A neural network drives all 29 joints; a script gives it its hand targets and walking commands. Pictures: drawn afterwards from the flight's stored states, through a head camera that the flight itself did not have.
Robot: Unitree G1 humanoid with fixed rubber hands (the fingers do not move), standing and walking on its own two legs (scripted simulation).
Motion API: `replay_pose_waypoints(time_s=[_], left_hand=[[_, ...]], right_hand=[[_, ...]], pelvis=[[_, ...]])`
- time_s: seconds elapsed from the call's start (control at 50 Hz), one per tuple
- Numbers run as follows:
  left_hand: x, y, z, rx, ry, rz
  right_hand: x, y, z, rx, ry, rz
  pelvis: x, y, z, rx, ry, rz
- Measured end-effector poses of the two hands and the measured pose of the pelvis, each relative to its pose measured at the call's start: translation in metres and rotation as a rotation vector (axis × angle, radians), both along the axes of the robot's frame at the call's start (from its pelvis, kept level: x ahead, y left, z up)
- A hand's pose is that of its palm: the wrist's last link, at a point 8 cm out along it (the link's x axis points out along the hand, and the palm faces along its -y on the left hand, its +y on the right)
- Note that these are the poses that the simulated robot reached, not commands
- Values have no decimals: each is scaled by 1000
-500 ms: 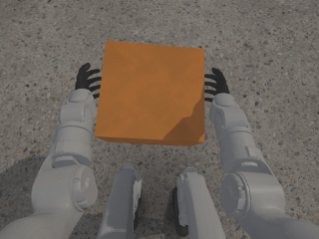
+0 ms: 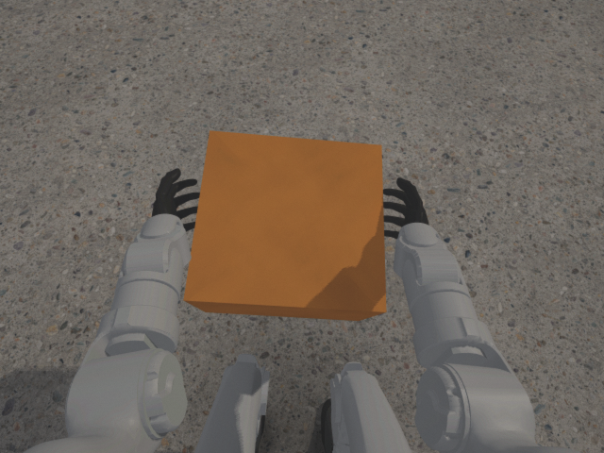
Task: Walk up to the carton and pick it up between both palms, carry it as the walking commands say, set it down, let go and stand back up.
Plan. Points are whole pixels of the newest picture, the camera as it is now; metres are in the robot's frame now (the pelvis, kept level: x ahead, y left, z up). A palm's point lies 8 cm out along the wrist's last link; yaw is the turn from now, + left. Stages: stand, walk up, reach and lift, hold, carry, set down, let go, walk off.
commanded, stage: reach and lift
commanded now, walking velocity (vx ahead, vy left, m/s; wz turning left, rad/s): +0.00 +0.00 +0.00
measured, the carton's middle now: (289, 232) +0.45 +0.04 -0.10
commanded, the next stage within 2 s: none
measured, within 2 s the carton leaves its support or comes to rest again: neither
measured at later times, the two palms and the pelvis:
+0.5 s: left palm (148, 215) +0.39 +0.21 +0.05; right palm (433, 227) +0.40 -0.13 +0.05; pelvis +0.03 +0.00 +0.07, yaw +1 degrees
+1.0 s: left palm (113, 184) +0.38 +0.21 +0.13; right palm (459, 201) +0.39 -0.13 +0.12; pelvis +0.05 +0.01 +0.12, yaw +2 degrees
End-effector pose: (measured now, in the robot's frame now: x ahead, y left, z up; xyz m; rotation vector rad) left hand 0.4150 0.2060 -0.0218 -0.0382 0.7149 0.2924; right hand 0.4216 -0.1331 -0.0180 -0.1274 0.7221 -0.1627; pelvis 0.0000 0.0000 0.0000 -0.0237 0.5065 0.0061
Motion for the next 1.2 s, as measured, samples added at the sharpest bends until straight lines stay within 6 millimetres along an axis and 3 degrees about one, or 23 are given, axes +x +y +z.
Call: replay_pose_waypoints(time_s=[0.2, 0.54, 0.68, 0.98, 1.2], left_hand=[[-7, -7, 25, 17, 44, -12], [-27, 1, 76, 9, 34, 3], [-36, 5, 101, -8, 8, 10], [-33, 4, 148, 3, 23, 12], [-43, 3, 184, 27, 5, -5]], right_hand=[[-13, -7, 17, 13, 48, -17], [-28, 0, 69, 40, 46, -4], [-33, 3, 100, 29, 20, 5], [-34, 2, 138, 24, 42, 34], [-40, -1, 174, 77, 22, 28]], pelvis=[[14, 1, 29, 0, -41, 5], [28, 1, 73, 3, -139, 15], [28, 4, 87, 0, -198, 20], [44, 5, 115, 4, -286, 26], [59, 4, 138, 12, -386, 35]])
